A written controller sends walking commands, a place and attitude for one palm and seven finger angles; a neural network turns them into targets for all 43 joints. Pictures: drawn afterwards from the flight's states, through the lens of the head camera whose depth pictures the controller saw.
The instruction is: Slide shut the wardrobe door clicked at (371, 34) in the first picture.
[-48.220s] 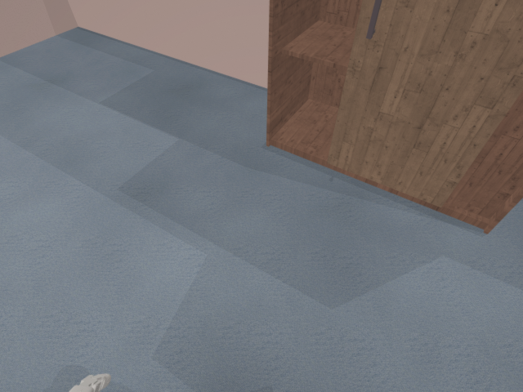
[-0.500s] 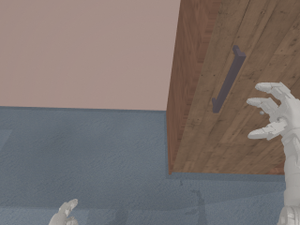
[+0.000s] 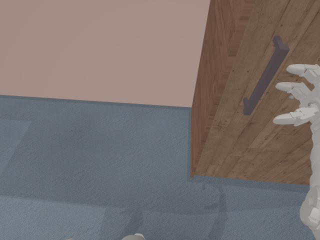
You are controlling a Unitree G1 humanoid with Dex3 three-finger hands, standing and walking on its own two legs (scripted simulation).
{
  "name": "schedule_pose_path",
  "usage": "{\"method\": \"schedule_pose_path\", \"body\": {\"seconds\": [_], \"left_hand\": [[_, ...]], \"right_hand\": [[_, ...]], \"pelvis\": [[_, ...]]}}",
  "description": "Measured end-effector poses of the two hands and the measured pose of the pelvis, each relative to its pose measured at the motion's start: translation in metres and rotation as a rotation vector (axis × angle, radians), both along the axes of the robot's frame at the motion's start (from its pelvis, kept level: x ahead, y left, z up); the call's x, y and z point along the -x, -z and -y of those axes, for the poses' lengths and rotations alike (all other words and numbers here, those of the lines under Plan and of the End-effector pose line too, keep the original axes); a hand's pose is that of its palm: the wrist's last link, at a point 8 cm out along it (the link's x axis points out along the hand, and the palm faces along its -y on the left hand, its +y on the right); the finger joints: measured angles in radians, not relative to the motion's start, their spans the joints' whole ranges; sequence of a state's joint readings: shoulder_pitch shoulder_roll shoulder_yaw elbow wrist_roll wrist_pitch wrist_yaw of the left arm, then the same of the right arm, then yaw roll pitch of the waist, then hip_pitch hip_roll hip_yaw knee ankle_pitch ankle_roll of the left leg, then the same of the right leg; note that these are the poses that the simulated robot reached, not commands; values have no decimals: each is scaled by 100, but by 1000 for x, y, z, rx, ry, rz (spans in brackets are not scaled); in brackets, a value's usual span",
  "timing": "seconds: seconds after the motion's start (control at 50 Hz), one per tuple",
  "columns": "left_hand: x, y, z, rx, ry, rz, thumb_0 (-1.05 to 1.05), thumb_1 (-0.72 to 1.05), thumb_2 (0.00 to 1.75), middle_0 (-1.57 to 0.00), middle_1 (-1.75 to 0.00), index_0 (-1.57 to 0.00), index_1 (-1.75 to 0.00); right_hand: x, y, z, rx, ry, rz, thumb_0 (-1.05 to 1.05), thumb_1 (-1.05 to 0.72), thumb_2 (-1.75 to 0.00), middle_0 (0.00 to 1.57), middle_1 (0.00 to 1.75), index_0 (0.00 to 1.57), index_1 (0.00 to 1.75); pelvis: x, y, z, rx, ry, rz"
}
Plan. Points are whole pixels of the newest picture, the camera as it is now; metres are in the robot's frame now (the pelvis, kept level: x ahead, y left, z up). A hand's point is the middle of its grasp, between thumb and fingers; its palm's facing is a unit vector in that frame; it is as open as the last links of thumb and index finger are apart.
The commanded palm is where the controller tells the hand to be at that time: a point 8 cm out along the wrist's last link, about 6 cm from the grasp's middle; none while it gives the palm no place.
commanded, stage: move the hooked fingers beside the handle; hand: right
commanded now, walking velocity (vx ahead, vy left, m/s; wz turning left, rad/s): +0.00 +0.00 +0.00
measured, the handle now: (260, 80) +0.52 -0.17 +0.11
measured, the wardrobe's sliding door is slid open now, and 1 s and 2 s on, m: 0.00 0.00 0.00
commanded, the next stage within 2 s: feel for the door with the fingertips in 0.74 s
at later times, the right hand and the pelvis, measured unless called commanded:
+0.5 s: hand (288, 98) +0.46 -0.23 +0.11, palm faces -0.05 +1.00 +0.00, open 14.0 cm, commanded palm +0.43 -0.28 +0.12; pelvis +0.01 -0.01 +0.00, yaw +0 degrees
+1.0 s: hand (287, 103) +0.44 -0.22 +0.12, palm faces -0.04 +1.00 -0.01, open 14.0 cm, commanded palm +0.42 -0.26 +0.12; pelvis +0.01 +0.00 +0.00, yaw +0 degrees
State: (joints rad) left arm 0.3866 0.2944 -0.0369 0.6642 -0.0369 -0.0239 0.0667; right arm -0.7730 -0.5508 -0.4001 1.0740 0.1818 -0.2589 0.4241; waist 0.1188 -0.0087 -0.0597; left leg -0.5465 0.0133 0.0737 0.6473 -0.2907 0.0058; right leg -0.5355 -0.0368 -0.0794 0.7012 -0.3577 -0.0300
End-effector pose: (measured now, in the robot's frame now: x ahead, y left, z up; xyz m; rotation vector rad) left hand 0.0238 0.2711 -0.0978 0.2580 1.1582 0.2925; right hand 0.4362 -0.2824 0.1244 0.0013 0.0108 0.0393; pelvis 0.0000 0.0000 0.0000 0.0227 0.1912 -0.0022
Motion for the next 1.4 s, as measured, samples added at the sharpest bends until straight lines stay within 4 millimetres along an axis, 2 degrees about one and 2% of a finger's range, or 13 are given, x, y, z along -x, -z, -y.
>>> {"method": "schedule_pose_path", "body": {"seconds": [0.2, 0.48, 0.62, 0.92, 1.02, 1.26, 1.4], "left_hand": [[2, 1, 8, 14, -18, -18, 1, 91, 89, -21, -30, -20, -30], [-28, 1, 13, 12, 24, 25, 1, 91, 89, -21, -30, -20, -30], [-36, 1, 16, 25, 28, 47, 0, 91, 89, -21, -30, -20, -30], [-35, 0, 11, 36, 26, 56, 1, 91, 89, -21, -30, -20, -30], [-37, 0, 8, 30, 37, 67, 1, 91, 89, -21, -30, -20, -30], [-34, 2, 6, 37, 34, 81, 1, 91, 89, -21, -30, -20, -30], [-23, 3, 5, 47, 8, 66, 1, 91, 89, -21, -30, -20, -30]], "right_hand": [[-4, 10, 6, 6, 4, -16, -1, 50, -30, 30, 120, 30, 120], [-7, 12, 3, 3, -7, -15, -1, 50, -30, 30, 120, 30, 120], [-6, 12, -1, 0, 1, -11, -1, 50, -30, 30, 120, 30, 120], [10, 6, -2, 5, 7, -8, -1, 50, -30, 30, 120, 30, 120], [14, 6, -10, 6, 0, 2, -1, 50, -30, 30, 120, 30, 120], [5, 10, -40, -8, -11, -1, -1, 50, -30, 30, 120, 30, 120], [-2, 6, -37, 6, 17, 0, -1, 50, -30, 30, 120, 30, 120]], "pelvis": [[-4, 1, 4, -3, -11, -18], [-9, 3, 8, -8, 3, -24], [-11, 2, 8, -7, -1, -19], [-10, -1, 2, -5, 4, 7], [-7, -1, 0, -4, 10, 14], [-2, 0, -3, 2, 7, 15], [-3, 0, -5, 5, -5, 14]]}}
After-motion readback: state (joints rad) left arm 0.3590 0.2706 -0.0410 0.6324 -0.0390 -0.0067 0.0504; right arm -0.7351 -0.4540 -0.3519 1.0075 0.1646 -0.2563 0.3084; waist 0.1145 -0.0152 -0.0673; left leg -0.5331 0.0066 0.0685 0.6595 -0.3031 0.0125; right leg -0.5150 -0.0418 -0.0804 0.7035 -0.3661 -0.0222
